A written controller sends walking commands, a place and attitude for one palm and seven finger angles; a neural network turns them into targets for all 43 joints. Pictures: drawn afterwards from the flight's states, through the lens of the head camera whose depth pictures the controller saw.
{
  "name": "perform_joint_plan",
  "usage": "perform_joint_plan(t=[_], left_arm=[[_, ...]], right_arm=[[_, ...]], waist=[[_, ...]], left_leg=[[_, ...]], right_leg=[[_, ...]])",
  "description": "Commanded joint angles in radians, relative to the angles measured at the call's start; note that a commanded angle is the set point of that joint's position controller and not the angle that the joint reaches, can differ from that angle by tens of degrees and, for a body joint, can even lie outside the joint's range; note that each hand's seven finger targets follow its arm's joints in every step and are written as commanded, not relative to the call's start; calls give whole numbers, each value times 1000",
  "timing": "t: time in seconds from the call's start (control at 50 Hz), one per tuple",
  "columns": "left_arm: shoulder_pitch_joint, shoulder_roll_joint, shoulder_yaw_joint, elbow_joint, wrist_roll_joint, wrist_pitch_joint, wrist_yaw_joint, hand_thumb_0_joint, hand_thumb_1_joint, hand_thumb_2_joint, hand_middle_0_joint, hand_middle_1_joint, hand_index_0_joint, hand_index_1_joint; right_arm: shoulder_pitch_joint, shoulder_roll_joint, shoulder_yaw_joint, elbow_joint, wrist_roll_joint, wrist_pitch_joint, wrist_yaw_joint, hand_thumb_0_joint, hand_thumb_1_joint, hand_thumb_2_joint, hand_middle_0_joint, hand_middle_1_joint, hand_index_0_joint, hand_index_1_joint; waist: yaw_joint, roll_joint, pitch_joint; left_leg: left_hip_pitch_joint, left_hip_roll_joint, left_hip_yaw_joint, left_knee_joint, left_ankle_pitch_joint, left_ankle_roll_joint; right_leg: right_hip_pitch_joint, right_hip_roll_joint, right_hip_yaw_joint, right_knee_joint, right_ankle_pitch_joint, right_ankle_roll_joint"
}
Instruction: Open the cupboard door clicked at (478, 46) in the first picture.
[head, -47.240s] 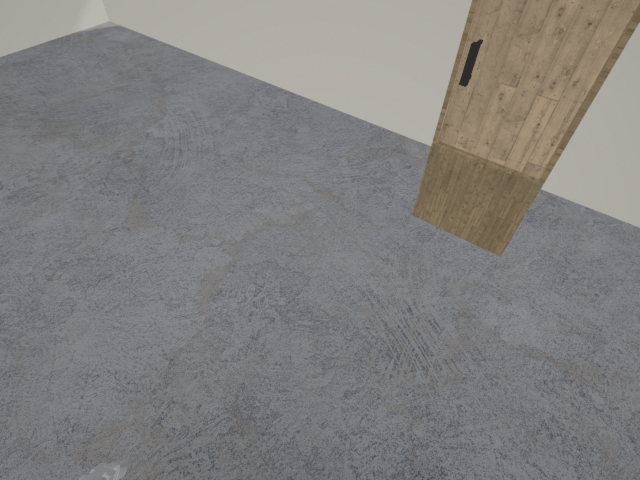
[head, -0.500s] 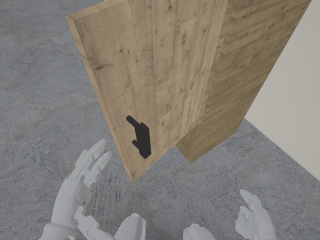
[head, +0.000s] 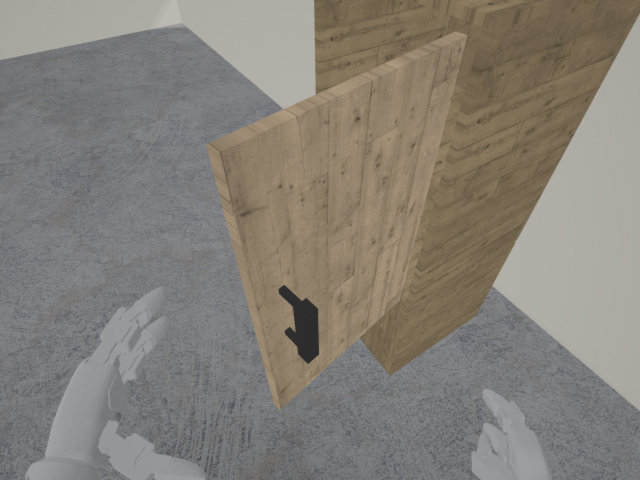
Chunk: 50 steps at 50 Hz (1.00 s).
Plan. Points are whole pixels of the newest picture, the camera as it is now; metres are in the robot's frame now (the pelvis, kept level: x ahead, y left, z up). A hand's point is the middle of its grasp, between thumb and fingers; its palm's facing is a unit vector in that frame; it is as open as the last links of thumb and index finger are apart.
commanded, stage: draw the hand back to the body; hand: left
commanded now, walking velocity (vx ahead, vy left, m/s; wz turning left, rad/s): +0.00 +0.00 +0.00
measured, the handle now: (297, 324) +0.32 +0.06 +0.01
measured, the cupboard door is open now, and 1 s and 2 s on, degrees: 100 100 100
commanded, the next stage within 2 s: step back with the hand held close in 0.98 s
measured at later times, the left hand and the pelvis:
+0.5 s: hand (58, 324) +0.21 +0.25 +0.18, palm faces +0.37 -0.83 -0.41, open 10.3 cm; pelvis +0.03 +0.01 +0.05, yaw +0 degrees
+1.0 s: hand (42, 316) +0.21 +0.25 +0.20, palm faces +0.43 -0.81 -0.40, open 7.4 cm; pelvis +0.02 -0.01 +0.05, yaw -1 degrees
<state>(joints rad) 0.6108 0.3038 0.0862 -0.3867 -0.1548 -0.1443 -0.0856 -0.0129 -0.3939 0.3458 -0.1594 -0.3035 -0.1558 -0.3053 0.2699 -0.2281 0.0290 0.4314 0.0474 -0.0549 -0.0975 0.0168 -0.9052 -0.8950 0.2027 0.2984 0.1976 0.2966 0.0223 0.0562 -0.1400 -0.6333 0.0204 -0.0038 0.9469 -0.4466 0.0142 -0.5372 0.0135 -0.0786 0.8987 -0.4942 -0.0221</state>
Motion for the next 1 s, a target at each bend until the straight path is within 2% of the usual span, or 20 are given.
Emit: perform_joint_plan(t=[0.0, 0.04, 0.08, 0.16, 0.18, 0.2, 0.24, 0.34, 0.36, 0.4, 0.44, 0.46, 0.58, 0.6, 0.62, 0.64, 0.72, 0.84, 0.9, 0.98], left_arm=[[14, 110, 84, -253, 88, 42, 171, 0, -115, 465, -164, -300, -164, -300], [-14, 144, 115, -261, 104, 51, 203, 0, -45, 495, -166, -300, -166, -300], [-36, 133, 106, -267, 114, 56, 218, 0, 25, 525, -169, -300, -169, -300], [-83, 147, 141, -249, 116, 57, 239, 0, 165, 585, -174, -300, -174, -300], [-79, 142, 145, -241, 116, 59, 239, 0, 200, 600, -175, -300, -175, -300], [-91, 152, 160, -243, 115, 57, 241, 0, 235, 615, -176, -300, -176, -300], [-94, 161, 183, -231, 116, 56, 242, 0, 305, 645, -179, -300, -179, -300], [-103, 188, 248, -229, 108, 54, 237, 0, 480, 720, -185, -300, -185, -300], [-97, 178, 251, -227, 104, 53, 233, 0, 515, 735, -186, -300, -186, -300], [-125, 198, 281, -246, 103, 51, 230, 0, 585, 765, -189, -300, -189, -300], [-143, 221, 316, -233, 101, 48, 231, 0, 655, 795, -191, -300, -191, -300], [-156, 209, 313, -237, 97, 46, 228, 0, 690, 810, -192, -300, -192, -300], [-234, 247, 384, -224, 88, 32, 229, 0, 900, 900, -200, -300, -200, -300], [-207, 217, 365, -179, 86, 35, 224, 0, 900, 900, -200, -300, -200, -300], [-194, 197, 347, -165, 84, 37, 219, 0, 900, 900, -200, -300, -200, -300], [-189, 187, 334, -156, 86, 37, 215, 0, 900, 900, -200, -300, -200, -300], [-220, 222, 352, -208, 91, 25, 218, 0, 900, 900, -200, -300, -200, -300], [-227, 248, 376, -210, 88, 21, 219, 0, 900, 900, -200, -300, -200, -300], [-236, 235, 366, -211, 87, 14, 218, 0, 900, 900, -200, -300, -200, -300], [-216, 224, 359, -185, 84, 12, 216, 0, 900, 900, -200, -300, -200, -300]], right_arm=[[-98, -92, -27, -154, -16, -34, -31, 0, -900, -900, 200, 300, 200, 300], [-109, -97, -22, -138, -21, -41, -36, 0, -900, -900, 200, 300, 200, 300], [-111, -96, -15, -123, -25, -52, -36, 0, -900, -900, 200, 300, 200, 300], [-135, -98, -9, -89, -30, -73, -34, 0, -900, -900, 200, 300, 200, 300], [-140, -96, -8, -78, -30, -76, -32, 0, -900, -900, 200, 300, 200, 300], [-142, -97, -6, -71, -32, -80, -28, 0, -900, -900, 200, 300, 200, 300], [-154, -100, -7, -51, -33, -86, -23, 0, -900, -900, 200, 300, 200, 300], [-177, -100, -14, -21, -39, -92, -6, 0, -900, -900, 200, 300, 200, 300], [-178, -96, -14, -19, -38, -91, -3, 0, -900, -900, 200, 300, 200, 300], [-181, -98, -19, -10, -38, -87, 2, 0, -900, -900, 200, 300, 200, 300], [-188, -100, -22, 1, -40, -85, 6, 0, -900, -900, 200, 300, 200, 300], [-190, -97, -23, 0, -39, -83, 8, 0, -900, -900, 200, 300, 200, 300], [-204, -101, -31, 19, -41, -77, 11, 0, -900, -900, 200, 300, 200, 300], [-206, -99, -33, 23, -41, -74, 12, 0, -900, -900, 200, 300, 200, 300], [-204, -102, -36, 22, -41, -70, 16, 0, -900, -900, 200, 300, 200, 300], [-211, -103, -40, 23, -39, -68, 17, 0, -900, -900, 200, 300, 200, 300], [-210, -108, -45, 23, -44, -71, 18, 0, -900, -900, 200, 300, 200, 300], [-225, -103, -44, 35, -44, -79, 10, 0, -900, -900, 200, 300, 200, 300], [-225, -98, -45, 41, -43, -87, 8, 0, -900, -900, 200, 300, 200, 300], [-224, -99, -47, 47, -45, -93, 8, 0, -900, -900, 200, 300, 200, 300]], waist=[[4, -20, -22], [9, -17, -23], [6, 18, -18], [10, -24, 14], [12, 4, 27], [16, -12, 28], [23, 8, 29], [36, -18, 32], [35, -27, 40], [37, 12, 31], [43, 6, 47], [38, 2, 60], [43, 18, 64], [41, 4, 97], [40, -20, 93], [42, -8, 103], [44, -9, 59], [48, -1, 81], [44, 25, 92], [44, -15, 99]], left_leg=[[209, -4, -23, -238, 215, 14], [255, -6, -21, -269, 240, 16], [305, -4, -25, -305, 267, 13], [362, -5, -27, -370, 278, 15], [379, -7, -22, -381, 302, 15], [389, -5, -28, -400, 314, 12], [421, -5, -25, -422, 368, 10], [482, 2, -17, -473, 479, 6], [491, 3, -14, -481, 498, 6], [524, 6, -5, -492, 541, 4], [524, 5, -5, -508, 535, 0], [530, 6, -2, -517, 534, 1], [558, 0, 6, -548, 496, 2], [552, 0, 11, -551, 479, 3], [554, 0, 10, -558, 469, 5], [556, 1, 16, -559, 470, 6], [579, -3, 13, -566, 481, 9], [575, -10, 24, -563, 448, 10], [588, -10, 27, -566, 426, 12], [586, -9, 27, -572, 418, 14]], right_leg=[[59, -16, 40, -257, 240, 4], [103, -18, 39, -289, 264, 2], [130, -21, 32, -301, 283, 3], [194, -21, 30, -364, 293, 5], [208, -21, 30, -376, 313, 5], [230, -22, 26, -386, 321, 4], [274, -22, 27, -409, 362, 2], [356, -19, 27, -455, 451, 3], [365, -20, 25, -459, 467, 5], [382, -20, 31, -476, 498, 7], [401, -17, 31, -495, 496, 3], [399, -18, 31, -498, 498, 6], [426, -15, 36, -535, 490, 5], [413, -14, 36, -542, 484, 8], [418, -13, 34, -546, 475, 9], [420, -15, 37, -554, 477, 8], [439, -13, 40, -556, 489, 9], [439, -16, 51, -580, 485, 9], [422, -17, 54, -588, 463, 12], [424, -16, 54, -595, 457, 15]])
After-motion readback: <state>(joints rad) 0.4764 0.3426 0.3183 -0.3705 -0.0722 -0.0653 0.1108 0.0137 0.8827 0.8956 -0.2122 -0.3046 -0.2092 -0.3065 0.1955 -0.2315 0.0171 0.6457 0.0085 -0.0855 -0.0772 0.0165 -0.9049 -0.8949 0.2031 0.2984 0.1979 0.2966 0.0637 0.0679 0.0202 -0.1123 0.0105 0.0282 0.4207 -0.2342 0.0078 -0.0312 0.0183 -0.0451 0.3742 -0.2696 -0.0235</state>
